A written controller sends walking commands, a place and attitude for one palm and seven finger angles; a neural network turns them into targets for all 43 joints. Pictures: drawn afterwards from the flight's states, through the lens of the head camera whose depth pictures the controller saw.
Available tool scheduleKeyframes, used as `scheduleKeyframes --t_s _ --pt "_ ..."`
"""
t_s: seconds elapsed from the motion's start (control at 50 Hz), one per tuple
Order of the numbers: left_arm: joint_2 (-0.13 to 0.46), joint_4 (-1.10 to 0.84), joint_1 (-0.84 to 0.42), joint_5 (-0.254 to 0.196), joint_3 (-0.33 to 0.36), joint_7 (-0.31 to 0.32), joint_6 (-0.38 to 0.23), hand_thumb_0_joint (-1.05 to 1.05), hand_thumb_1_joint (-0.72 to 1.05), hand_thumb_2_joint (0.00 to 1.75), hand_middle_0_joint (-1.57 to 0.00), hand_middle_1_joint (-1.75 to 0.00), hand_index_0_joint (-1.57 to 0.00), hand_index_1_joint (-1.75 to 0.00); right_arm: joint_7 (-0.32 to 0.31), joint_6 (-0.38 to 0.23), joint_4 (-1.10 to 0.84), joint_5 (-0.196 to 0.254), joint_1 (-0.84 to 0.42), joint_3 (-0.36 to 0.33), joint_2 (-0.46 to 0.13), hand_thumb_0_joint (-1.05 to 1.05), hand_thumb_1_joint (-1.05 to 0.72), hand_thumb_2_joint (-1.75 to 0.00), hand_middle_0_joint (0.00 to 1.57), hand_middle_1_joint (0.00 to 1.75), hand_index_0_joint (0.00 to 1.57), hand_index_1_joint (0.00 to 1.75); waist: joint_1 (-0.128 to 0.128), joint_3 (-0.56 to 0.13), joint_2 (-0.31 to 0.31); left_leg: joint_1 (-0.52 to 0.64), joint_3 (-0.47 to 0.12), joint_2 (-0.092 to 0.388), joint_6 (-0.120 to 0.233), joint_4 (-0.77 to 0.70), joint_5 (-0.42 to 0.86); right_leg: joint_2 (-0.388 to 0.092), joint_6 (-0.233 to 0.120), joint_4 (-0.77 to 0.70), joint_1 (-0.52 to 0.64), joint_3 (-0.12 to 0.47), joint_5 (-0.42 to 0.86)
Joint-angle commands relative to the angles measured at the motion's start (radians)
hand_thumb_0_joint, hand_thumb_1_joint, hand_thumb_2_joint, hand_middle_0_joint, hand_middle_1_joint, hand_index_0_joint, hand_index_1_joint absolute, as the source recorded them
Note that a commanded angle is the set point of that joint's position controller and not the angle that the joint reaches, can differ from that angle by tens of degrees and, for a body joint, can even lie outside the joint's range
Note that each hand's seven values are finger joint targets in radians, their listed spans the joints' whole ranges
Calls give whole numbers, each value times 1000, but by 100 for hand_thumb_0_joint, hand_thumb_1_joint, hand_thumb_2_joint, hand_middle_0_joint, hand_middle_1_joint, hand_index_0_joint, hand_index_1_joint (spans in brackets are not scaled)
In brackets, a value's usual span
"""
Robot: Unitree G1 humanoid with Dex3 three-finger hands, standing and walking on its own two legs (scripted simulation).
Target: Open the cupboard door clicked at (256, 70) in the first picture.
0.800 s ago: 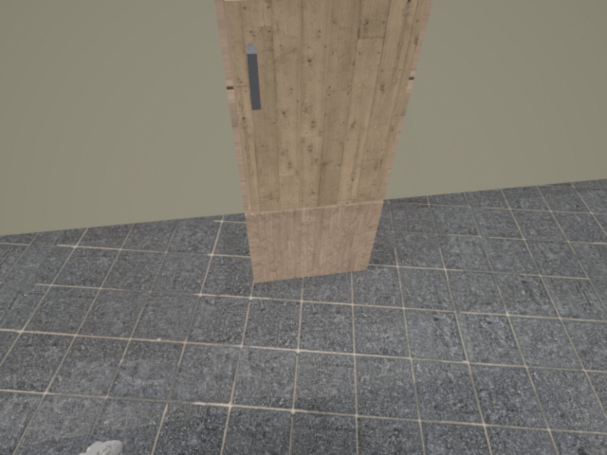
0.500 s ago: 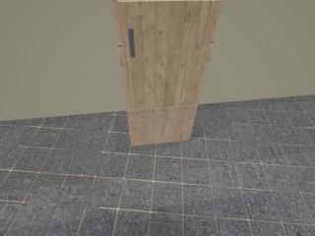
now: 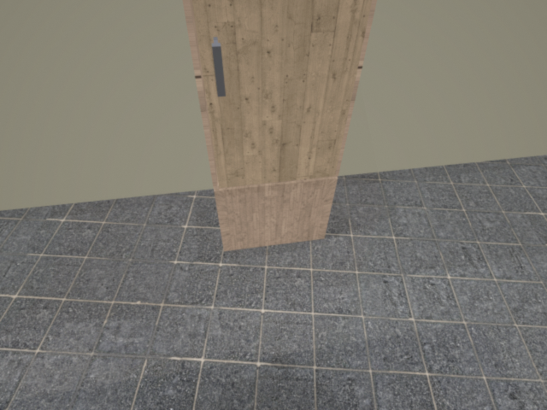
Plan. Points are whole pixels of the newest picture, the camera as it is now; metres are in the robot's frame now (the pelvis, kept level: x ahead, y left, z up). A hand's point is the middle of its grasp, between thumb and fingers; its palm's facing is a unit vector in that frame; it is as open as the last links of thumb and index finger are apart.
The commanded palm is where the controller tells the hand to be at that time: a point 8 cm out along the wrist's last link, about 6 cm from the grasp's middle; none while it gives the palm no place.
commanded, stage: stand and wait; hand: left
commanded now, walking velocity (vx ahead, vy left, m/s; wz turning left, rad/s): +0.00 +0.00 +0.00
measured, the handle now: (218, 67) +0.85 +0.19 +0.10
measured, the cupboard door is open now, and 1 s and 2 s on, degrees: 0 0 0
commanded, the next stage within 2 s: look at it before walking up in 0.02 s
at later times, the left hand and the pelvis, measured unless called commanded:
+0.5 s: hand out of the picture +0.08 +0.24 -0.16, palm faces -0.03 -0.94 -0.33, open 7.4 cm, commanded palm none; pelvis +0.01 +0.00 +0.00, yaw +0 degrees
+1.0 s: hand out of the picture +0.07 +0.24 -0.16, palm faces +0.02 -0.94 -0.33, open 7.4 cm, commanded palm none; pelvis +0.01 -0.01 +0.00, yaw +2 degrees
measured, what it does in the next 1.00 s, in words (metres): stands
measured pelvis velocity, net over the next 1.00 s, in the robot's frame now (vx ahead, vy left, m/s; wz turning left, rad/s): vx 0.01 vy -0.01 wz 0.04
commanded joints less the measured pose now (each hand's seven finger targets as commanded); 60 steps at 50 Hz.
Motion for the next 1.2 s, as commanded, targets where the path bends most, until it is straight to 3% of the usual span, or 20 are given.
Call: scheduleKeyframes --t_s 0.0,0.16,0.62,0.78,0.94,1.1,1.18 --pt "201 -69 -43 -4 43 13 -24 0 90 90 -20 -30 -20 -30 -13 -24 -62 1 -49 -35 -204 0 -90 -90 20 30 20 30 1 -67 1 -2 -100 111 31 -82 85 -112 -39 -73 11 104 66" --pt "201 -68 -54 -3 44 12 -22 0 90 90 -20 -30 -20 -30 -14 -24 -60 1 -59 -33 -206 0 -90 -90 20 30 20 30 3 -43 3 -6 -105 112 31 -99 70 -108 -35 -84 7 101 52" --pt "206 -58 -45 -4 44 12 -24 0 90 90 -20 -30 -20 -30 -18 -26 -59 3 -66 -31 -212 0 -90 -90 20 30 20 30 2 -79 7 46 -95 118 27 -98 147 -112 -35 -86 36 97 147" --pt "211 -61 -43 -2 49 13 -23 0 90 90 -20 -30 -20 -30 -15 -20 -65 4 -71 -31 -212 0 -90 -90 20 30 20 30 6 -48 -1 20 -104 112 29 -92 143 -117 -33 -88 31 86 124" --pt "111 -72 17 -4 38 26 8 0 90 90 -20 -30 -20 -30 -10 9 -76 0 -8 -13 -93 0 -90 -90 20 30 20 30 8 -70 -9 -47 -105 95 12 -7 189 -141 -15 -17 34 61 141" --pt "101 -108 35 -3 51 34 19 0 90 90 -20 -30 -20 -30 -9 27 -99 -1 40 -25 -57 0 -90 -90 20 30 20 30 3 -53 -57 -107 -104 59 8 99 140 -188 -45 3 -22 65 69" --pt "74 -121 39 -1 55 35 23 0 90 90 -20 -30 -20 -30 -8 29 -108 -2 60 -34 -46 0 -90 -90 20 30 20 30 -1 -41 -9 -138 -153 70 25 85 110 -161 -35 40 -58 30 -35"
